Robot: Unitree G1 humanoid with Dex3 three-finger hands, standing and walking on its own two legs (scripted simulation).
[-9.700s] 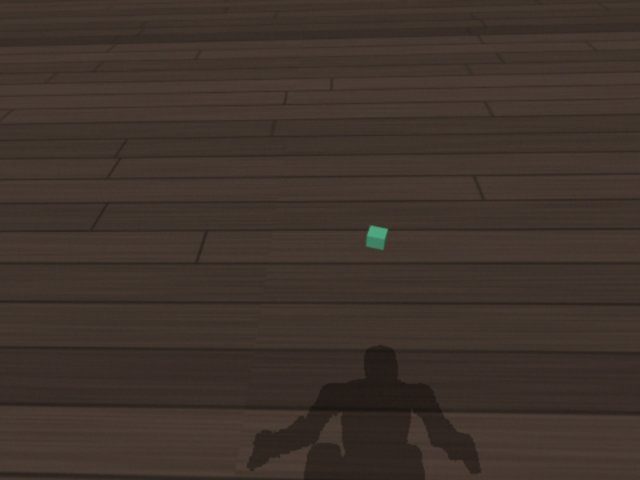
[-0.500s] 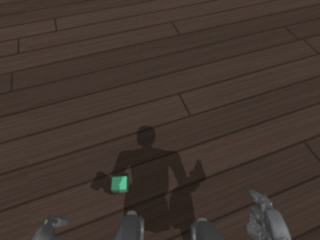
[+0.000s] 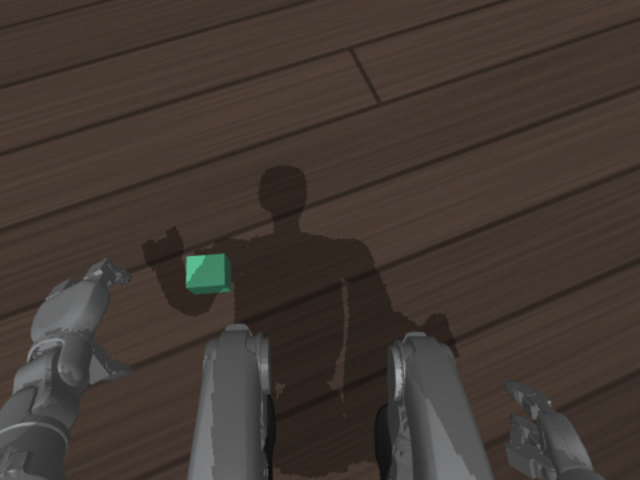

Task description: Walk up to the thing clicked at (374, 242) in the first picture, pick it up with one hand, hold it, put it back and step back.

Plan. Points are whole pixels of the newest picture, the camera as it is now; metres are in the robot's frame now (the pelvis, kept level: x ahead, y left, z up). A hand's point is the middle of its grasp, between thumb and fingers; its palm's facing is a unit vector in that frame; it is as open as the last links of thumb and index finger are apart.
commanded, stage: rise first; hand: left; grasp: from above
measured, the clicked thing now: (209, 274) +0.46 +0.27 -0.42
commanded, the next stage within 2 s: none
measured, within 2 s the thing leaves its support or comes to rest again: neither
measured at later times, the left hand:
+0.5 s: hand (134, 304) +0.36 +0.33 -0.23, palm faces -0.45 -0.16 -0.88, open 14.0 cm
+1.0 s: hand (150, 292) +0.39 +0.33 -0.27, palm faces -0.44 -0.07 -0.90, open 13.5 cm
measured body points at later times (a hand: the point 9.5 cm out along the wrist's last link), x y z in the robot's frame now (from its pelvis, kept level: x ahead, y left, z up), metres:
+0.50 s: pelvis -0.02 +0.01 -0.08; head +0.19 +0.06 +0.31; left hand +0.38 +0.34 -0.18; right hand +0.08 -0.27 -0.20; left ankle +0.09 +0.14 -0.42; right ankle +0.07 -0.12 -0.41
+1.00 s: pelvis -0.01 +0.01 -0.11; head +0.21 +0.06 +0.27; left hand +0.41 +0.33 -0.22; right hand +0.08 -0.27 -0.24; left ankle +0.09 +0.14 -0.41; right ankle +0.07 -0.12 -0.41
